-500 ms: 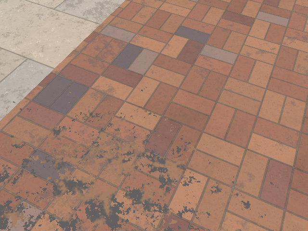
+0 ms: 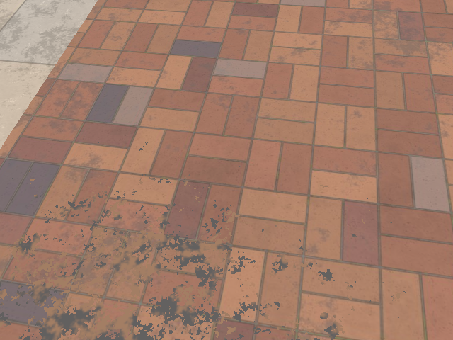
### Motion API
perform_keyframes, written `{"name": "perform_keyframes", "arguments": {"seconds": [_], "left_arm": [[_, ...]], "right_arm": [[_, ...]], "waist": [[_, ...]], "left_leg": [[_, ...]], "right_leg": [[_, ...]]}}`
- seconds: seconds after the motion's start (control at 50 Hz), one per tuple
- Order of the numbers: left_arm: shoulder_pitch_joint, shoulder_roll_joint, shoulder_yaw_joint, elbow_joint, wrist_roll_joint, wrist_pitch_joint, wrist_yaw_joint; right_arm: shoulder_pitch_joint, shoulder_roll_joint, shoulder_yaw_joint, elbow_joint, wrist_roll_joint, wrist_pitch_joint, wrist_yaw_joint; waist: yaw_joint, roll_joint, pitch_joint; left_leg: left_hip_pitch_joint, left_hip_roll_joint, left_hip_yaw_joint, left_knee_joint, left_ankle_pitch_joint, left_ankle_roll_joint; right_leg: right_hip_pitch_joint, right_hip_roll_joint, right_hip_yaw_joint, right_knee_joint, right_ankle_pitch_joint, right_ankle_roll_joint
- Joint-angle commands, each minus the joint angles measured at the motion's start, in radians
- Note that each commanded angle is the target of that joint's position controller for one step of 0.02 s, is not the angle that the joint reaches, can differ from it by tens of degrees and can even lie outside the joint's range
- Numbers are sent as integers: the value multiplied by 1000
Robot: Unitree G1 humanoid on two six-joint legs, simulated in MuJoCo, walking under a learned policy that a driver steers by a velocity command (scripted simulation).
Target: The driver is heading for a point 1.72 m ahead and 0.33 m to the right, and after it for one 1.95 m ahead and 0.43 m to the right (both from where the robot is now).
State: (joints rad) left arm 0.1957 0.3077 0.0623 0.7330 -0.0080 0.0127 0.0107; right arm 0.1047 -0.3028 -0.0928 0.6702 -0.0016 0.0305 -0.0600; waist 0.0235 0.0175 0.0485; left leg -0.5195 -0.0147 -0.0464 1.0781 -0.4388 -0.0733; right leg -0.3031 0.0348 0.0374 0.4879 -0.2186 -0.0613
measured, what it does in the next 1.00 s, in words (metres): walks ahead, turning right: left foot, then right foot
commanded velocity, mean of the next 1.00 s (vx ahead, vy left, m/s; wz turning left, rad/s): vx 0.26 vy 0.00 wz -0.43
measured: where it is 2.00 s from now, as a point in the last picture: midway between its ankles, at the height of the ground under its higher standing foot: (370, 250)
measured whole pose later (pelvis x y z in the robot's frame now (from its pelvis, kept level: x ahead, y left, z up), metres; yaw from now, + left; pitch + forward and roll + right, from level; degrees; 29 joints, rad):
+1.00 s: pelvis +0.16 -0.11 +0.00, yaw -26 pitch +2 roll +0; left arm 0.41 0.26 0.04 0.77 -0.01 -0.06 0.00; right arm 0.11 -0.29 -0.05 0.70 0.01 -0.08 0.04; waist 0.07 0.05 0.01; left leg -0.71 0.09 0.00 0.70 0.07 -0.01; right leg 0.01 0.06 -0.01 0.22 -0.28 -0.06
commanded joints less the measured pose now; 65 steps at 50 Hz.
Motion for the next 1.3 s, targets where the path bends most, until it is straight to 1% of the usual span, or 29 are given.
{"name": "perform_keyframes", "arguments": {"seconds": [0.02,0.16,0.22,0.24,0.26,0.28,0.3,0.34,0.46,0.6,0.64,0.66,0.68,0.7,0.72,0.74,0.8,0.9,0.98,1.06,1.12,1.16,1.18,1.2,1.22,1.24,1.26,1.28,1.3], "left_arm": [[-22,165,45,-77,-5,3,21],[-65,182,58,-113,-8,26,10],[-97,156,52,-131,-24,36,15],[-68,112,40,-138,-14,35,16],[-35,88,37,-161,-14,25,11],[-31,167,61,-149,-1,13,10],[-27,200,75,-134,-12,14,6],[-21,166,72,-117,-5,24,2],[-130,80,38,-179,-13,-1,-24],[-92,52,19,-177,-15,-24,-51],[10,52,24,-135,-16,-29,-50],[111,88,43,-98,-18,-28,-42],[235,146,68,-74,-20,-30,-33],[290,298,87,-92,-3,-37,-21],[290,250,77,-102,-5,-62,-31],[252,185,53,-98,-3,-77,-36],[116,94,18,-110,9,-83,-34],[132,105,18,-67,6,-94,-13],[204,124,21,-15,-3,-92,-1],[254,136,27,31,-12,-83,0],[249,162,37,44,-10,-68,7],[225,163,32,39,-1,-53,12],[239,118,13,16,21,-54,16],[403,-22,-25,18,9,-71,-2],[289,100,-2,23,-15,-92,-8],[170,137,11,-22,-42,-104,-13],[114,125,4,-38,-34,-113,-9],[88,116,8,-40,-15,-113,-7],[119,104,9,-35,-11,-105,-8]], "right_arm": [[-12,-44,-9,-64,4,-22,3],[12,-72,-16,-58,14,-50,33],[98,-85,-28,-30,10,-67,45],[127,-150,-43,-34,-7,-65,40],[97,-231,-58,-39,-31,-53,37],[87,-181,-48,-59,-49,-61,38],[55,-128,-30,-69,-38,-65,32],[32,-103,-21,-66,2,-69,19],[168,-138,-28,-41,-2,-83,11],[172,-182,-43,-11,25,-97,56],[149,-171,-36,3,39,-91,70],[163,-137,-21,13,32,-93,74],[152,-74,5,9,9,-99,77],[122,-4,30,-78,-18,-119,76],[88,-95,10,-76,24,-140,71],[60,-134,-2,-82,50,-148,75],[81,-118,-1,-44,8,-144,79],[36,-53,23,-26,0,-121,87],[-127,-16,45,-61,15,-132,105],[-206,-32,44,-89,21,-141,129],[-142,-71,28,-78,14,-142,130],[95,-140,-6,-21,12,-133,109],[278,-204,-19,11,-2,-127,96],[320,-239,-26,38,2,-129,106],[314,-140,-3,36,19,-127,101],[235,-120,6,32,18,-124,92],[169,-111,10,26,11,-122,88],[128,-93,15,23,0,-124,88],[110,-78,20,22,-14,-129,88]], "waist": [[-8,-126,-153],[5,-196,-128],[-45,-172,-138],[-31,-42,-163],[23,246,-120],[-8,209,-132],[0,140,-113],[-8,145,-65],[-99,136,-45],[-74,134,-11],[-7,94,-21],[38,54,-59],[99,-65,-122],[79,-384,-173],[118,-235,-195],[92,-201,-107],[9,-132,-17],[-7,-69,-11],[50,-85,31],[55,-83,62],[3,-120,-11],[-129,-134,-180],[-184,-31,-337],[-86,257,-501],[-151,157,-449],[-139,114,-264],[-102,8,-170],[-69,-16,-104],[-32,14,-99]], "left_leg": [[-50,2,-26,-134,68,-19],[133,-31,-24,-430,81,0],[317,-7,-20,-707,279,46],[424,167,-167,-750,320,110],[441,363,-414,-784,506,266],[397,439,-482,-812,389,354],[378,381,-403,-830,178,323],[406,285,-289,-859,-30,247],[484,290,-147,-915,-24,247],[336,308,-7,-895,53,245],[256,297,34,-812,53,228],[185,263,78,-693,135,203],[80,193,179,-410,178,140],[-277,48,191,0,-123,52],[-391,42,21,174,-138,57],[-448,92,-2,206,-51,86],[-323,161,-7,66,186,98],[-261,130,31,-164,404,48],[-156,79,72,-441,580,59],[-158,57,58,-566,554,105],[-42,4,92,-577,424,153],[313,-26,125,-581,424,214],[669,165,-91,-514,470,282],[1004,404,-621,-620,187,459],[954,375,-686,-739,56,410],[802,347,-520,-773,83,366],[637,315,-418,-800,190,343],[511,280,-340,-827,296,338],[434,255,-292,-856,346,336]], "right_leg": [[207,-215,262,-120,368,-164],[104,-204,400,-112,197,-157],[43,-138,409,-35,134,-83],[-62,-69,330,110,-67,-24],[-272,101,121,307,-374,41],[-313,29,111,553,-408,78],[-334,-6,112,628,-313,81],[-415,-34,73,684,-175,109],[-447,-82,-6,510,-78,134],[-145,-82,-89,197,-120,55],[50,-39,-136,52,-37,17],[219,-2,-144,22,-39,-4],[401,-87,1,-28,-45,-33],[579,-363,540,-172,-164,-188],[539,-440,717,-264,-295,-295],[492,-410,606,-262,-304,-269],[280,-287,332,-285,-51,-182],[238,-225,121,-328,317,-154],[213,-202,52,-364,277,-124],[335,-260,64,-326,320,-120],[434,-272,57,-188,686,-91],[369,-216,12,122,934,-50],[122,-164,-1,432,611,-23],[-266,44,51,797,-311,40],[-369,13,152,881,-353,30],[-432,-39,113,875,-272,25],[-403,-92,77,817,-182,24],[-372,-123,61,759,-133,30],[-308,-150,68,733,-98,34]]}}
